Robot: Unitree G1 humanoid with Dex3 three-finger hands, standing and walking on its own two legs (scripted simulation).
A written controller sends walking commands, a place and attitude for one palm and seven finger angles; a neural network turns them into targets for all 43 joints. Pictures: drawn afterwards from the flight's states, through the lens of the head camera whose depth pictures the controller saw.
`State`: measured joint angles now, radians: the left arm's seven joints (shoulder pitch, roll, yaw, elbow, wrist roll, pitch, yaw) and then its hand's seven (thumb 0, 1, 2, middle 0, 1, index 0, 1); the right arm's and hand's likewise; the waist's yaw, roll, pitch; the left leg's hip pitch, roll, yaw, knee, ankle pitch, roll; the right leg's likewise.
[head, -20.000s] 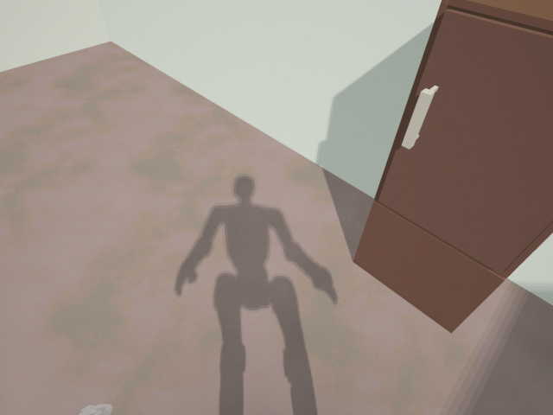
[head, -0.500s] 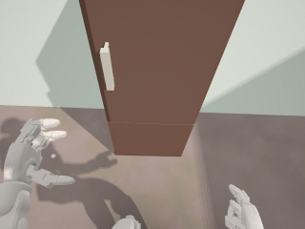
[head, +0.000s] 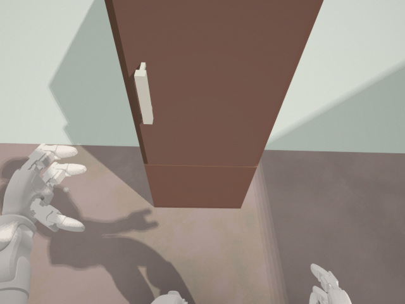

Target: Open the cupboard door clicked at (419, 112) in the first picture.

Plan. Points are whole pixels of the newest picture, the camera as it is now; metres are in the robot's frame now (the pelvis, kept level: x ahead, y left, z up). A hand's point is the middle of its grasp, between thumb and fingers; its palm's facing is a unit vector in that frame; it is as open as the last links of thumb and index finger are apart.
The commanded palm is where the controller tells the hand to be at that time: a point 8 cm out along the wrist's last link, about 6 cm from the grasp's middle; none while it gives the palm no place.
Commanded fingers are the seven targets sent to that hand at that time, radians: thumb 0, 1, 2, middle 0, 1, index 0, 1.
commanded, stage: raise the hand with hooked fingers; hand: left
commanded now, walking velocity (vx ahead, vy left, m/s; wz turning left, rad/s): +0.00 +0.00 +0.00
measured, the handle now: (145, 94) +0.59 +0.19 +0.05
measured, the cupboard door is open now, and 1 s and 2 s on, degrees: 0 0 0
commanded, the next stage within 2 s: move the hooked fingers beside the handle in 0.34 s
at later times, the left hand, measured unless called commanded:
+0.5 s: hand (77, 189) +0.30 +0.25 +0.07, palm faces +0.09 -1.00 -0.01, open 14.0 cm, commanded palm +0.27 +0.31 +0.07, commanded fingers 0.00 -0.50 0.30 -0.30 -1.20 -0.30 -1.20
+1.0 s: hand (91, 155) +0.38 +0.26 +0.06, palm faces +0.09 -1.00 +0.01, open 14.0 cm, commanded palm +0.35 +0.31 +0.07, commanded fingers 0.00 -0.50 0.30 -0.30 -1.20 -0.30 -1.20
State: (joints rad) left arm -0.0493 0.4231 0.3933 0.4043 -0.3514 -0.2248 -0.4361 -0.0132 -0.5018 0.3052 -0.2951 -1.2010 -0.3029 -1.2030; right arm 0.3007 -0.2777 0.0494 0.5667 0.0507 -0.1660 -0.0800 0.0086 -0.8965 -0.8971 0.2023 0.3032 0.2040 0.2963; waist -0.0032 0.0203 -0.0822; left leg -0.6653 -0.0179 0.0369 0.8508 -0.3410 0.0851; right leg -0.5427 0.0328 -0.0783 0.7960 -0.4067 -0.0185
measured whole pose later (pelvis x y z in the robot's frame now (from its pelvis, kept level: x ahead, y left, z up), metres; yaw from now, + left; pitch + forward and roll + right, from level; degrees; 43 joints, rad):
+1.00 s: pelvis +0.01 -0.02 -0.01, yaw -1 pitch +13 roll -3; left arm -0.38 0.49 0.46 0.76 -0.29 -0.29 -0.44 -0.01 -0.50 0.30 -0.30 -1.20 -0.30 -1.20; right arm 0.32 -0.28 0.04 0.59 0.05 -0.09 -0.07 0.01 -0.90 -0.90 0.20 0.30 0.20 0.30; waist -0.04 0.01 -0.09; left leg -0.77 0.01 0.04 0.93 -0.38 0.06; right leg -0.66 0.06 -0.08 0.88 -0.44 -0.05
